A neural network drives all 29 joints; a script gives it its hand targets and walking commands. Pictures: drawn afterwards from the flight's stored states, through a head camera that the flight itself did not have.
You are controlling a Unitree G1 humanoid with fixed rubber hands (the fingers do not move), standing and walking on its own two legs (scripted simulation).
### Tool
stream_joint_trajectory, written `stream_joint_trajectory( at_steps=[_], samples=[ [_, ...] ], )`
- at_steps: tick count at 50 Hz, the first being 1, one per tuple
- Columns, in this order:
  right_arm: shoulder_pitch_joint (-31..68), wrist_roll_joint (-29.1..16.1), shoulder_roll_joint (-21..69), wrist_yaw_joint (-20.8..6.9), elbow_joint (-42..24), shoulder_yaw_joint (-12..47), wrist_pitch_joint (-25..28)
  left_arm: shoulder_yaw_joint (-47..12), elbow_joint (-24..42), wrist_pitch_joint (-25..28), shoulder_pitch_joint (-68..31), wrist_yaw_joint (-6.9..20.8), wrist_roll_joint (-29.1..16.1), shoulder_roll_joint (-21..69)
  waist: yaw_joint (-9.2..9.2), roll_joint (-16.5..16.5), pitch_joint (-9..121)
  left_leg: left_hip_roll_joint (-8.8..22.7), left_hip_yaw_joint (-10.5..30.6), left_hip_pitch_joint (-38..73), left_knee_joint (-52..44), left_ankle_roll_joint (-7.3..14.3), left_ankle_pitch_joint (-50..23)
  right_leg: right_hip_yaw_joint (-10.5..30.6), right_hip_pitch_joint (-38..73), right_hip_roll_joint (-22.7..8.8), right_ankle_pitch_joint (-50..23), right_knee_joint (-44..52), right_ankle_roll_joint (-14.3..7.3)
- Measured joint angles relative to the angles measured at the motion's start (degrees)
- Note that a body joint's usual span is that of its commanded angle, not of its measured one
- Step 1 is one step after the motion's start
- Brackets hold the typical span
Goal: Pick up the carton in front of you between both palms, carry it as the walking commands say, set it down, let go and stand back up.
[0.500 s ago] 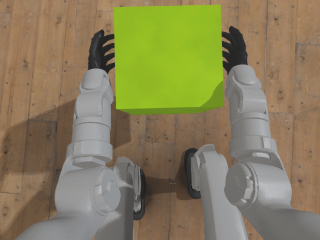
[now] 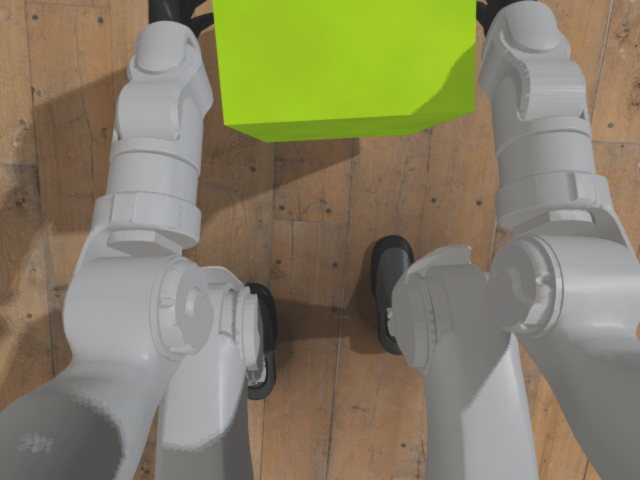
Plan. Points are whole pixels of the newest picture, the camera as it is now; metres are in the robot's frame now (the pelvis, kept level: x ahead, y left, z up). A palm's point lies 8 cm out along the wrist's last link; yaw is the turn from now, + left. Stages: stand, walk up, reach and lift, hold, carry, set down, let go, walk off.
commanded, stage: set down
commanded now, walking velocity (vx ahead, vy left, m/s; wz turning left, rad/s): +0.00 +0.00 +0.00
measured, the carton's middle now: (337, 37) +0.54 -0.07 -0.23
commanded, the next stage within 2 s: none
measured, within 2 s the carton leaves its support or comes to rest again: rests again in 0.58 s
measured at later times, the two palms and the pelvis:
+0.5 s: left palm (190, 42) +0.55 +0.08 -0.20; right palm (490, 12) +0.53 -0.22 -0.19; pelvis +0.00 +0.00 -0.03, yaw +0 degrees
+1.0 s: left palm (193, 42) +0.55 +0.08 -0.21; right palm (495, 18) +0.53 -0.23 -0.20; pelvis -0.01 +0.00 -0.04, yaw +0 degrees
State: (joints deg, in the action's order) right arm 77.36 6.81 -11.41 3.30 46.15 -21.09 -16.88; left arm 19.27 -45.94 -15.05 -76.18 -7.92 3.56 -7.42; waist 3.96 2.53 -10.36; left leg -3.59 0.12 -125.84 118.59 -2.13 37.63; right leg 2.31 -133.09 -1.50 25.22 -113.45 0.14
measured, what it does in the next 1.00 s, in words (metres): stands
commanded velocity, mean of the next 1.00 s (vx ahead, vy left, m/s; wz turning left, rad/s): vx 0.00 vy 0.00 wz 0.00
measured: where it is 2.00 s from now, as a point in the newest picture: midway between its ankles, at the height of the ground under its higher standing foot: (325, 337)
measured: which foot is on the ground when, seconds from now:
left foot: down 0.00-1.00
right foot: down 0.00-1.00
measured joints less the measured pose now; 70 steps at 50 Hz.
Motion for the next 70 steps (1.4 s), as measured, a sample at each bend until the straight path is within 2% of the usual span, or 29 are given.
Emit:
stream_joint_trajectory(
  at_steps=[11, 25, 31, 48, 57, 60, 62, 66, 70],
  samples=[
    [3.76, -4.64, -4.07, -0.85, 4.30, 2.82, 1.10, -4.31, -2.11, 1.20, -2.30, -1.44, -3.56, -1.78, 0.89, -1.37, -3.62, -0.40, -0.01, -1.89, 5.82, -0.15, 2.07, 0.34, -2.39, 0.26, 1.33, -5.64, 0.33],
    [5.82, -4.12, -5.25, -2.60, 10.40, 1.72, 3.47, -4.73, -6.81, 2.05, -4.66, -1.00, -3.02, -2.54, 1.03, -1.16, -5.62, -1.80, 0.33, -2.94, 7.18, -0.09, 0.64, 0.45, -2.30, -0.53, 0.81, -6.75, 0.78],
    [6.79, -4.40, -7.47, -3.35, 12.22, 0.43, 4.64, -4.76, -7.13, 2.44, -6.77, 0.76, -2.77, -1.81, 0.30, -1.56, -8.05, -2.17, 0.62, -2.85, 8.08, -0.23, 0.22, 0.22, -1.89, -0.80, 0.51, -7.45, 0.72],
    [9.41, -2.71, -9.17, -7.33, 14.77, -2.64, 5.43, 0.17, -8.04, 3.17, -9.82, 6.55, 2.71, -1.82, -0.27, -2.09, -12.93, -2.19, 1.30, -0.98, 9.81, -0.47, 0.25, -0.44, 0.10, -0.66, 0.16, -8.64, 0.45],
    [10.24, -1.98, -9.38, -8.44, 15.59, -3.87, 6.26, 0.44, -8.78, 4.12, -10.53, 7.88, 3.97, -2.42, -0.25, -2.05, -14.66, -2.07, 1.09, 0.23, 10.04, -0.33, 0.52, -0.19, 1.25, -0.44, 0.32, -8.83, 0.80],
    [10.67, -2.38, -9.58, -7.96, 17.09, -3.33, 8.26, -0.95, -9.94, 5.18, -10.87, 7.31, 3.70, -3.22, -0.13, -2.08, -15.91, -1.91, 0.89, 1.21, 10.07, -0.31, 0.77, 0.02, 2.10, -0.24, 0.46, -8.88, 1.07],
    [11.13, -3.26, -9.76, -6.66, 19.43, -2.04, 9.80, -3.07, -11.76, 6.17, -11.09, 6.06, 2.26, -4.37, 0.08, -2.19, -17.09, -1.79, 0.74, 2.03, 9.94, -0.33, 0.99, 0.18, 2.79, -0.12, 0.61, -8.83, 1.20],
    [11.15, -8.61, -11.53, -2.07, 23.11, 2.00, 13.18, -8.83, -15.08, 8.21, -11.37, 2.22, -4.40, -8.13, 0.06, -2.27, -18.65, -1.87, 1.07, 2.47, 9.79, -0.57, 1.27, -0.14, 3.27, -0.26, 0.94, -8.69, 1.04],
    [10.34, -14.87, -14.09, -0.09, 23.77, 6.42, 15.22, -14.81, -15.57, 9.39, -11.65, 0.87, -11.61, -12.20, -0.33, -2.12, -18.44, -2.37, 1.66, 1.43, 10.39, -0.98, 1.30, -0.68, 2.45, -0.81, 1.24, -9.31, 0.53]
  ],
)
